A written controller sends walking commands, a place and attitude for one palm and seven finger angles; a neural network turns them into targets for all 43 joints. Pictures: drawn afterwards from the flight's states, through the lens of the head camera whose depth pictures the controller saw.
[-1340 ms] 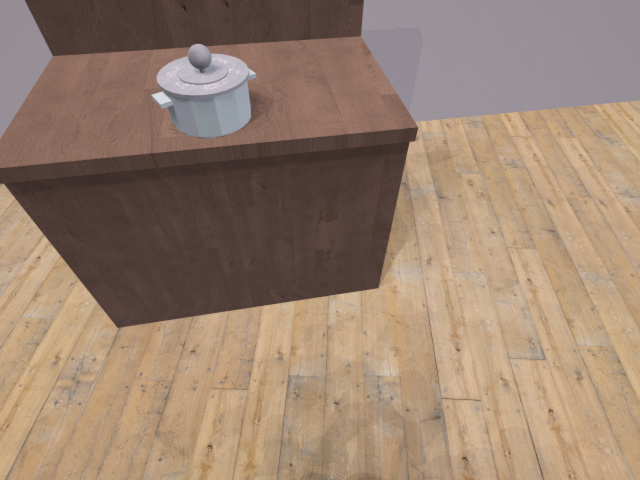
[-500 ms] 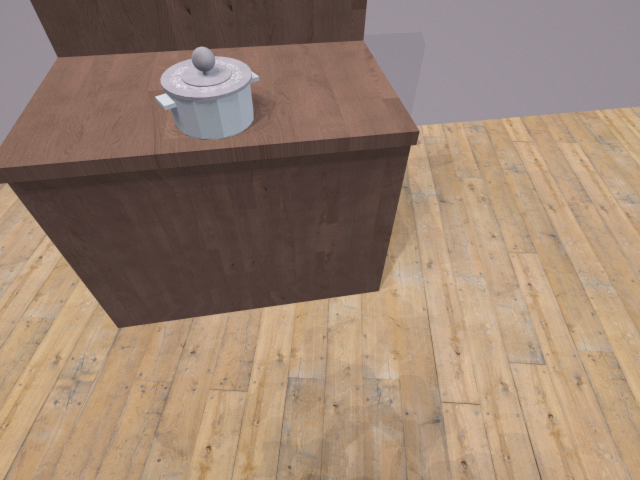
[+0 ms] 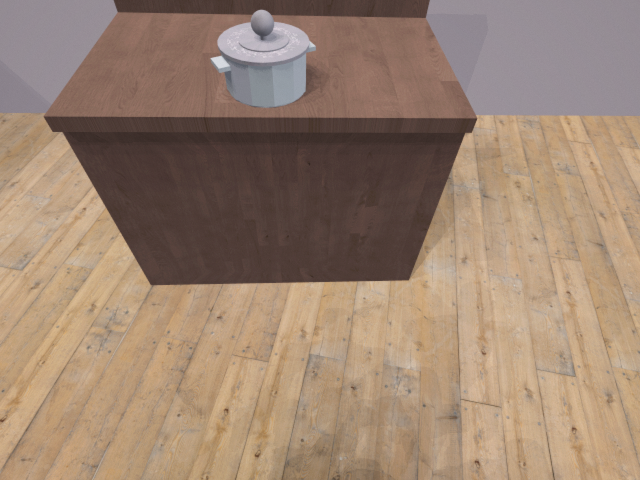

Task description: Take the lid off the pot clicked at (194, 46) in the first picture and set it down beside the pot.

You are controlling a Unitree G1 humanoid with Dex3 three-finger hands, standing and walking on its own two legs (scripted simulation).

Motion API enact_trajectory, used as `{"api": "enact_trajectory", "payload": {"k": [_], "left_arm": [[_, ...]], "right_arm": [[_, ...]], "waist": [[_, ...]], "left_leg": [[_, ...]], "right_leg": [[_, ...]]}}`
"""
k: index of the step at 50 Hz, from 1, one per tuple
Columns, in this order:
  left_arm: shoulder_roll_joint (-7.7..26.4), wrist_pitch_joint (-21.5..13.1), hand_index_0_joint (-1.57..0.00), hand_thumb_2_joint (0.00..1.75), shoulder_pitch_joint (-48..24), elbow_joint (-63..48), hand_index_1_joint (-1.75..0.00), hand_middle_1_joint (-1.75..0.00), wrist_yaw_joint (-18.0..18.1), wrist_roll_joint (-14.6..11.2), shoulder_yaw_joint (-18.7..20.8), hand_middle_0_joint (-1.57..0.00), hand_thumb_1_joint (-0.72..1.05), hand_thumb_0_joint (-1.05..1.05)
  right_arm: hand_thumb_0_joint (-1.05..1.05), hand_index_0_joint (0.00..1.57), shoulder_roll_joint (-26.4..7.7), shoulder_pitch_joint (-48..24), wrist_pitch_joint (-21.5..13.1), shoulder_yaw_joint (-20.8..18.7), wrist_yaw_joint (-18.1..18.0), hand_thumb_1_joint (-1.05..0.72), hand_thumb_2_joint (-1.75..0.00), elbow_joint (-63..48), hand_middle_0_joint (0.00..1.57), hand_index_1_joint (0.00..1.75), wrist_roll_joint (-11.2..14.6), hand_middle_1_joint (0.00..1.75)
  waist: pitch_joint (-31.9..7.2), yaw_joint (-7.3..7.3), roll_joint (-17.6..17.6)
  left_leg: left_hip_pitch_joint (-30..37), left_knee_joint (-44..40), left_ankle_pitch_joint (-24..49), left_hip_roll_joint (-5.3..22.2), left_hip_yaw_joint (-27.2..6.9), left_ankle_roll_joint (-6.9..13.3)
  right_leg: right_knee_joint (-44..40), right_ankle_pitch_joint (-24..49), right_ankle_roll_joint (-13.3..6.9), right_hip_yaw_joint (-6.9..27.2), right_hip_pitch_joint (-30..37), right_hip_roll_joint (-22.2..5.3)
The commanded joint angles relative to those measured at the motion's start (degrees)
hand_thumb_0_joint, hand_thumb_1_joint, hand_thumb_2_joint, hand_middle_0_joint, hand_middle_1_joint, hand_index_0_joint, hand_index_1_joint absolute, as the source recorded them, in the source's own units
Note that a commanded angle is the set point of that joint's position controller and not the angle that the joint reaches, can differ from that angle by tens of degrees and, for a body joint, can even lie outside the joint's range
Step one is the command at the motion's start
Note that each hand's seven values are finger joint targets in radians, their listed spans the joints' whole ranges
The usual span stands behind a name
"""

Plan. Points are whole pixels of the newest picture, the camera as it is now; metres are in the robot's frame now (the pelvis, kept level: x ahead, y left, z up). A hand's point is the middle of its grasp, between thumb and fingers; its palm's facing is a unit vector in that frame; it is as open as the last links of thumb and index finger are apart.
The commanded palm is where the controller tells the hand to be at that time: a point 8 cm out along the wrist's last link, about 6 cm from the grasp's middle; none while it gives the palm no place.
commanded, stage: take the last steps up to it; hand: left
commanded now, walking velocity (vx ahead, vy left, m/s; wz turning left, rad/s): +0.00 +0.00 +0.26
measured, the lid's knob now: (262, 23) +0.96 +0.20 +0.11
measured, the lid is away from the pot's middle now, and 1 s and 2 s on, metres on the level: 0.00 0.00 0.00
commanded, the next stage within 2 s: come to a stop and stand still in 1.48 s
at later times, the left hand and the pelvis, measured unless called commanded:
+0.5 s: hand out of the picture +0.02 +0.23 -0.17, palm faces +0.14 -0.98 -0.16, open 7.4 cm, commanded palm none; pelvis +0.04 +0.05 +0.01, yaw +6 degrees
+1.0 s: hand (225, 372) +0.29 +0.18 -0.16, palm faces +0.14 -0.97 -0.21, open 7.2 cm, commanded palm none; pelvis +0.23 -0.01 +0.00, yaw +5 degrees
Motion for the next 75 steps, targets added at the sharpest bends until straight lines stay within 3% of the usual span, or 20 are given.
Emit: {"api": "enact_trajectory", "payload": {"k": [1, 3, 7, 13, 14, 15, 16, 20, 24, 36, 40, 41, 42, 43, 50, 62, 66, 68, 69, 75], "left_arm": [[8.62, -1.71, -0.2, 0.9, 5.87, -2.33, -0.3, -0.3, 0.39, 0.29, 1.93, -0.2, 0.9, 0.0], [10.64, -1.59, -0.2, 0.9, 5.5, -3.76, -0.3, -0.3, 0.59, 0.48, 2.64, -0.2, 0.9, 0.0], [8.74, -2.45, -0.2, 0.9, 3.99, -4.13, -0.3, -0.3, 0.16, 0.96, 2.47, -0.2, 0.9, 0.0], [8.94, -2.6, -0.2, 0.9, 6.53, -2.03, -0.3, -0.3, -1.0, 0.74, 2.38, -0.2, 0.9, 0.0], [6.85, -2.31, -0.2, 0.9, 6.01, -2.35, -0.3, -0.3, -1.3, 0.54, 1.88, -0.2, 0.9, 0.0], [3.19, -2.27, -0.2, 0.9, 4.95, -3.77, -0.3, -0.3, -1.82, 0.33, 1.26, -0.2, 0.9, 0.0], [2.57, -2.91, -0.2, 0.9, 1.07, -6.08, -0.3, -0.3, -1.83, 0.76, 0.93, -0.2, 0.9, 0.0], [2.98, -3.37, -0.2, 0.9, 1.22, -3.46, -0.3, -0.3, -2.95, 1.04, 1.73, -0.2, 0.9, 0.0], [0.94, -2.88, -0.2, 0.9, 3.62, -1.84, -0.3, -0.3, -3.44, 0.65, 1.56, -0.2, 0.9, 0.0], [-1.08, -3.26, -0.2, 0.9, -9.04, -6.1, -0.3, -0.3, -3.76, -0.16, 1.52, -0.2, 0.9, 0.0], [2.39, -4.66, -0.2, 0.9, 9.1, -0.51, -0.3, -0.3, -3.09, 0.36, 3.16, -0.2, 0.9, 0.0], [6.96, -5.53, -0.2, 0.9, 16.78, 1.66, -0.3, -0.3, -2.47, 0.95, 4.45, -0.2, 0.9, 0.0], [12.66, -5.57, -0.2, 0.9, 20.65, 2.08, -0.3, -0.3, -1.93, 0.23, 5.67, -0.2, 0.9, 0.0], [11.92, -5.1, -0.2, 0.9, 18.15, 1.26, -0.3, -0.3, -1.56, -0.76, 5.5, -0.2, 0.9, 0.0], [1.16, -6.28, -0.2, 0.9, 3.95, -1.21, -0.3, -0.3, -0.92, 0.24, 2.04, -0.2, 0.9, 0.0], [4.04, -6.48, -0.2, 0.9, 12.43, 2.21, -0.3, -0.3, -1.57, 0.45, 2.49, -0.2, 0.9, 0.0], [3.24, -6.07, -0.2, 0.9, 11.64, 2.78, -0.3, -0.3, -1.42, 0.01, 2.41, -0.2, 0.9, 0.0], [-1.22, -6.11, -0.2, 0.9, 13.28, 1.15, -0.3, -0.3, -1.99, -0.36, 1.36, -0.2, 0.9, 0.0], [0.1, -6.28, -0.2, 0.9, 10.65, -0.01, -0.3, -0.3, -1.63, 0.04, 1.39, -0.2, 0.9, 0.0], [-2.54, -3.88, -0.2, 0.9, 9.71, 1.65, -0.3, -0.3, -2.0, 0.58, 2.0, -0.2, 0.9, 0.0]], "right_arm": [[0.0, 0.2, -7.46, -0.64, -0.73, -2.35, -0.69, -0.9, -0.9, -5.39, 0.2, 0.3, 0.42, 0.3], [0.0, 0.2, -7.22, -1.39, 0.53, -3.29, -0.53, -0.9, -0.9, -6.25, 0.2, 0.3, -0.08, 0.3], [0.0, 0.2, -5.16, 0.55, -0.22, -2.86, 0.32, -0.9, -0.9, -4.83, 0.2, 0.3, -0.14, 0.3], [0.0, 0.2, -3.81, 6.27, -2.37, -2.23, 0.9, -0.9, -0.9, -3.24, 0.2, 0.3, -0.43, 0.3], [0.0, 0.2, -6.17, 10.73, -2.81, -2.63, 0.45, -0.9, -0.9, -1.78, 0.2, 0.3, -0.46, 0.3], [0.0, 0.2, -11.1, 15.75, -3.31, -3.86, -0.04, -0.9, -0.9, -0.45, 0.2, 0.3, -1.04, 0.3], [0.0, 0.2, -13.94, 19.02, -3.5, -4.38, -0.6, -0.9, -0.9, -0.28, 0.2, 0.3, -1.11, 0.3], [0.0, 0.2, -7.91, 11.29, -5.07, -2.45, -1.2, -0.9, -0.9, -1.66, 0.2, 0.3, -0.68, 0.3], [0.0, 0.2, -5.75, 14.15, -6.7, -1.66, -1.81, -0.9, -0.9, 0.33, 0.2, 0.3, 0.14, 0.3], [0.0, 0.2, -5.68, 20.03, -6.73, -2.08, -2.39, -0.9, -0.9, 5.15, 0.2, 0.3, -1.05, 0.3], [0.0, 0.2, -6.92, 17.55, -6.21, -2.66, -2.06, -0.9, -0.9, 5.26, 0.2, 0.3, -0.48, 0.3], [0.0, 0.2, -4.78, 19.54, -6.1, -2.3, -1.33, -0.9, -0.9, 5.0, 0.2, 0.3, 0.15, 0.3], [0.0, 0.2, -1.73, 22.42, -6.13, -1.71, -1.11, -0.9, -0.9, 3.35, 0.2, 0.3, 0.65, 0.3], [0.0, 0.2, -3.2, 17.1, -5.48, -2.15, -1.09, -0.9, -0.9, 1.89, 0.2, 0.3, 0.71, 0.3], [0.0, 0.2, 0.54, 13.2, -2.68, -2.32, -0.28, -0.9, -0.9, 1.41, 0.2, 0.3, -0.9, 0.3], [0.0, 0.2, -1.46, -4.82, -4.44, -2.37, 1.42, -0.9, -0.9, -5.38, 0.2, 0.3, -0.58, 0.3], [0.0, 0.2, -2.86, 3.35, -5.44, -2.4, 0.49, -0.9, -0.9, -2.47, 0.2, 0.3, -0.8, 0.3], [0.0, 0.2, -12.58, 15.17, -5.8, -4.66, -0.53, -0.9, -0.9, -0.27, 0.2, 0.3, -1.4, 0.3], [0.0, 0.2, -12.68, 15.87, -4.88, -4.41, -0.91, -0.9, -0.9, -0.15, 0.2, 0.3, -0.87, 0.3], [0.0, 0.2, -3.51, 6.39, -6.64, -1.94, -1.75, -0.9, -0.9, -1.23, 0.2, 0.3, -0.31, 0.3]], "waist": [[-4.75, 1.14, -4.04], [-2.78, 1.8, -13.33], [-1.68, 0.05, -7.2], [-0.06, -1.71, -6.09], [-1.03, -3.44, 1.13], [-0.56, -5.42, 16.35], [2.13, -6.47, 17.53], [4.99, -2.13, 5.71], [2.71, -0.82, 6.5], [6.03, -3.73, 7.13], [-3.39, 4.32, 3.33], [-9.99, 6.93, -4.93], [-16.89, 5.65, -16.78], [-12.49, 5.83, -9.04], [0.05, -3.44, -1.56], [0.81, 1.71, -3.19], [-2.38, -2.34, -0.47], [-9.57, -5.46, 15.78], [-8.76, -5.75, 12.8], [-2.48, 0.13, 4.55]], "left_leg": [[-8.88, 2.3, -1.12, 3.23, -2.82, 1.38], [-9.31, 19.63, -14.65, 2.21, 3.47, -0.5], [-9.36, 23.07, -12.85, 4.97, 6.81, -1.13], [11.25, -2.76, -6.78, 3.19, 13.07, 0.02], [17.02, -7.66, -10.46, 6.01, 7.43, 0.9], [19.52, -16.74, -19.46, 18.51, -11.95, 5.48], [19.45, -22.23, -16.62, 25.65, -22.53, 10.43], [11.89, -22.95, -5.68, 21.27, -10.38, 10.21], [14.99, -21.42, 13.72, 16.96, 0.7, 8.52], [17.5, -19.26, 23.47, 19.79, 5.45, 8.89], [11.35, 2.86, 32.98, 16.09, 10.3, 5.45], [-0.7, 20.01, 17.26, 11.27, 12.73, 3.1], [-11.9, 40.59, -18.53, 3.06, 12.25, 1.03], [-14.45, 47.63, -18.61, 5.31, 5.36, 3.07], [-9.22, 35.14, -4.31, 11.7, 7.09, 0.28], [-11.37, 7.45, -2.36, 8.52, 11.1, 0.16], [6.81, -5.38, 2.56, 5.5, 13.07, 1.56], [27.66, -10.85, 14.44, 25.11, -12.44, 10.4], [28.45, -13.17, 20.68, 28.96, -15.71, 14.7], [11.02, -17.49, 30.33, 19.55, 3.2, 10.65]], "right_leg": [[-11.18, -0.28, -3.8, 12.26, 8.57, -11.32], [-18.19, 0.35, -11.07, 19.27, 2.62, -21.48], [-15.83, 6.1, -10.49, 9.27, 4.22, -16.7], [-12.41, -17.11, -6.68, 3.64, -7.67, -11.57], [-4.99, -18.09, -4.6, 0.8, -12.24, -8.49], [10.47, -17.02, -1.17, -5.28, -20.37, -2.04], [21.05, -18.52, -0.97, -3.43, -27.74, 0.04], [33.1, -2.7, -1.26, 3.49, -27.1, -4.89], [33.11, 4.73, 0.08, 1.71, -26.06, -3.84], [8.48, 4.87, -2.85, -2.18, -20.19, -3.09], [0.06, 7.18, -5.44, -4.59, 7.66, 1.53], [-2.98, 2.14, -9.26, 7.95, 22.73, -7.84], [-12.95, 1.96, -15.35, 34.26, 28.96, -23.55], [-17.86, -3.95, -15.99, 35.14, 22.58, -23.09], [-23.13, 3.5, -11.94, 8.84, -6.41, -13.9], [-20.1, 11.86, -11.92, 7.5, 10.25, -13.95], [-5.94, 22.76, -8.28, 1.77, 6.89, -9.29], [21.18, -7.71, -2.89, -6.38, -14.51, 0.49], [31.15, -17.98, -3.05, -2.18, -20.53, 0.72], [32.16, -2.95, -0.92, 1.9, -15.9, -4.23]]}}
